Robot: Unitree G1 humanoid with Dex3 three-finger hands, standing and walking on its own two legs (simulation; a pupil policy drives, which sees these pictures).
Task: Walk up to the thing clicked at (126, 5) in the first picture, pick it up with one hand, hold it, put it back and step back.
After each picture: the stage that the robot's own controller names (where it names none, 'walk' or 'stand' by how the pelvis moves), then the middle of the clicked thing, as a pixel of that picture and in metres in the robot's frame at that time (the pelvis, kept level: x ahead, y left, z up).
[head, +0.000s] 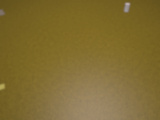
stand; (126, 7) +2.21 -0.66 -0.72
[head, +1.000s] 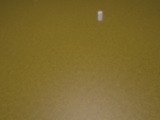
walk; (100, 16) +2.14 -0.11 -0.69
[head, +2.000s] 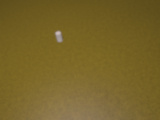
walk; (59, 36) +1.52 +0.39 -0.72
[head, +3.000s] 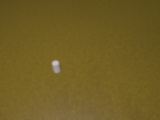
walk; (56, 66) +1.03 +0.34 -0.71
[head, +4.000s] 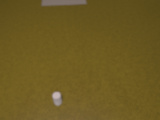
walk; (57, 98) +0.66 +0.22 -0.70
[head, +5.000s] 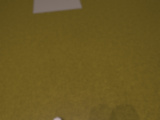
stand; out of the picture +0.43 +0.22 -0.69
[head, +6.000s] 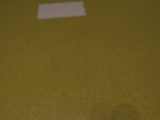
stand; out of the picture +0.38 +0.21 -0.72
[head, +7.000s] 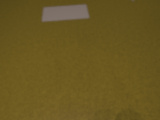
stand; out of the picture +0.40 +0.20 -0.72
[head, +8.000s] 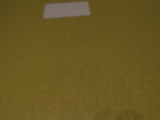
stand; out of the picture +0.43 +0.21 -0.72
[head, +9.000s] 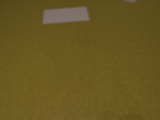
stand; out of the picture +0.40 +0.21 -0.72
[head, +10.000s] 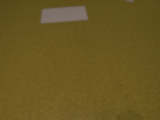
stand; out of the picture +0.40 +0.22 -0.73
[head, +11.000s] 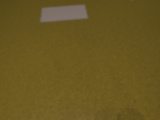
stand; out of the picture +0.40 +0.22 -0.73
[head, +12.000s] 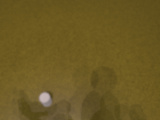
go down; (45, 99) +0.44 +0.21 -0.59
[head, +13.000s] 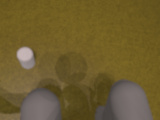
go down; (26, 58) +0.50 +0.22 -0.32
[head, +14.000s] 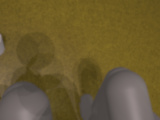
close in; out of the picture +0.49 +0.24 -0.26
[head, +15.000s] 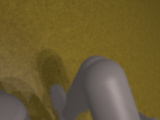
close; out of the picture +0.48 +0.28 -0.24
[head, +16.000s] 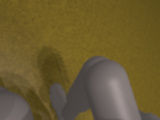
lift; out of the picture +0.46 +0.27 -0.24
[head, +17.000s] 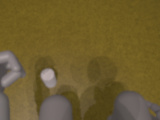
close; (49, 78) +0.44 +0.19 -0.39
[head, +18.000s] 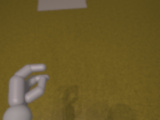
close; out of the picture +0.35 +0.18 -0.67
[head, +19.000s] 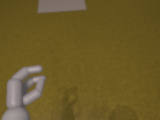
stand; out of the picture +0.36 +0.19 -0.68
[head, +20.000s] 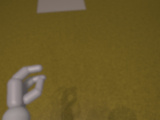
stand; out of the picture +0.36 +0.19 -0.68
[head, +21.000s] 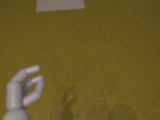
stand; out of the picture +0.36 +0.19 -0.68
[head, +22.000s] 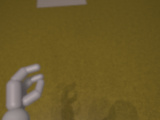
stand; out of the picture +0.36 +0.20 -0.67
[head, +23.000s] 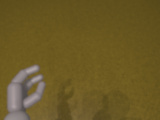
stand; out of the picture +0.36 +0.19 -0.66
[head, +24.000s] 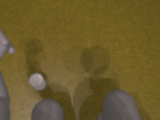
crouch; (38, 82) +0.42 +0.19 -0.41
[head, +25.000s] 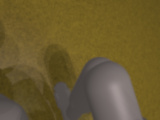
lower; out of the picture +0.42 +0.25 -0.24
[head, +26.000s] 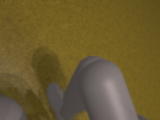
lower; out of the picture +0.41 +0.26 -0.24
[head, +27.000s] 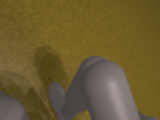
lower; out of the picture +0.41 +0.25 -0.24
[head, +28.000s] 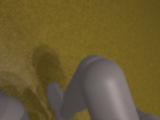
lower; out of the picture +0.41 +0.25 -0.24
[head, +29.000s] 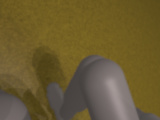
loosen; out of the picture +0.42 +0.25 -0.24
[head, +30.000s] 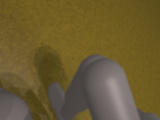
withdraw; out of the picture +0.36 +0.21 -0.24
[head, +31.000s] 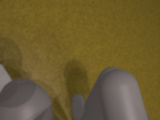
stand; (1, 83) +0.34 +0.19 -0.28
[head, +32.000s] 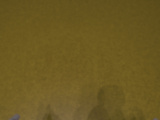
stand; out of the picture +0.28 +0.17 -0.63
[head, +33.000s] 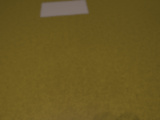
stand; out of the picture +0.27 +0.18 -0.69
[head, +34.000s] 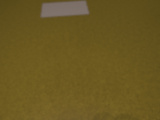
stand; out of the picture +0.26 +0.18 -0.69
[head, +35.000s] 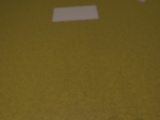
stand; out of the picture +0.27 +0.19 -0.75
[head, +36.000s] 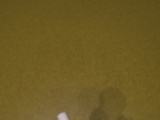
walk; out of the picture +0.35 +0.15 -0.72
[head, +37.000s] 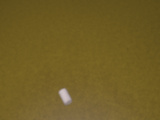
walk; (65, 96) +0.61 +0.19 -0.72
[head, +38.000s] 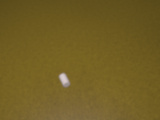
stand; (64, 80) +0.90 +0.23 -0.72
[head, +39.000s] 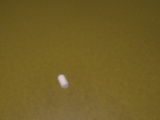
stand; (63, 81) +0.88 +0.21 -0.75
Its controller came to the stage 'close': yes
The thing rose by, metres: 0.01
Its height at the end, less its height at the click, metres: -0.02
